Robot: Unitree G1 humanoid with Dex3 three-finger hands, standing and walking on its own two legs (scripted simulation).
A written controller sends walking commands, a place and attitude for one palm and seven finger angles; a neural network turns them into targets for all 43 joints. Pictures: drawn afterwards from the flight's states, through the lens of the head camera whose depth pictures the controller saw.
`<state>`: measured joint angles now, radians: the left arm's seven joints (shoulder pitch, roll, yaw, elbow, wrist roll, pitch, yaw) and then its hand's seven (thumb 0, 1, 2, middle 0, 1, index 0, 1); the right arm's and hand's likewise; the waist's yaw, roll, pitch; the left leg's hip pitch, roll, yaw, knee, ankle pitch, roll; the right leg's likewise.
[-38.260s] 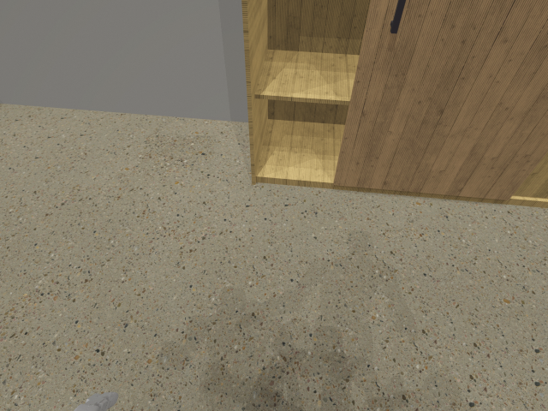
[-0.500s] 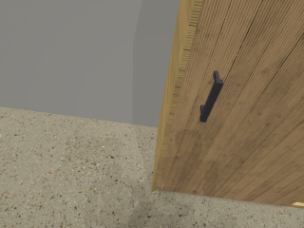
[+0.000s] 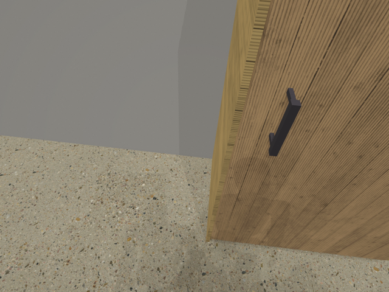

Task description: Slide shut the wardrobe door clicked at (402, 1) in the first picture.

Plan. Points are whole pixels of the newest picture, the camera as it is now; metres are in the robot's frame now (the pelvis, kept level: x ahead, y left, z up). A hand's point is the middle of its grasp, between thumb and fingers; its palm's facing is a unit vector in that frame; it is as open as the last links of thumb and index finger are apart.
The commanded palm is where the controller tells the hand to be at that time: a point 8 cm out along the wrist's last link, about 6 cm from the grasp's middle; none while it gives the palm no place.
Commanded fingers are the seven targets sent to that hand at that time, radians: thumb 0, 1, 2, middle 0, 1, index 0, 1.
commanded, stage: come to a stop and stand still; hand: right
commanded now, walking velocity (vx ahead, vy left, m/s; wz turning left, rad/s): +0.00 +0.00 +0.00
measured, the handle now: (281, 124) +0.45 -0.16 +0.12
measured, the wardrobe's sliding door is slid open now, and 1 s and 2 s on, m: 0.00 0.00 0.00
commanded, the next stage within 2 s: look again from close up in 0.18 s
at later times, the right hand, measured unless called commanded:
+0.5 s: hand out of the picture -0.01 -0.16 -0.17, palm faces +0.03 +0.98 -0.18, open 7.4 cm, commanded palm none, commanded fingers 0.00 -0.90 -0.90 0.20 0.30 0.20 0.30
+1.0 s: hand out of the picture -0.01 -0.17 -0.18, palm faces +0.03 +0.98 -0.18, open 7.4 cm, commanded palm none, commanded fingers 0.00 -0.90 -0.90 0.20 0.30 0.20 0.30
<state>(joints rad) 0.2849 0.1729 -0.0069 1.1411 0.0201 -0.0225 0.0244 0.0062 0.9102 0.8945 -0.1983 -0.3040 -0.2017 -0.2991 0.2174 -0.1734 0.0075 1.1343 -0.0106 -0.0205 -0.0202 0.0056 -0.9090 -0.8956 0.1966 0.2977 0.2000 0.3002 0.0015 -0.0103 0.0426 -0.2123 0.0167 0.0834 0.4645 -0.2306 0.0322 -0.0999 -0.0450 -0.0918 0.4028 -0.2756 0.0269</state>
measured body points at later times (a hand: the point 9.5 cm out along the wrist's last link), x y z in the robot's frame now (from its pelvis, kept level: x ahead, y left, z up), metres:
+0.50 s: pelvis +0.00 +0.00 +0.00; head +0.01 +0.01 +0.45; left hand -0.01 +0.21 -0.16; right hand -0.01 -0.22 -0.16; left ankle +0.01 +0.10 -0.74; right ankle -0.04 -0.13 -0.74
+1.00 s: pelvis +0.00 +0.00 +0.00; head +0.01 +0.00 +0.45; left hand -0.02 +0.20 -0.17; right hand -0.01 -0.22 -0.16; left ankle +0.01 +0.10 -0.74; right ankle -0.04 -0.13 -0.74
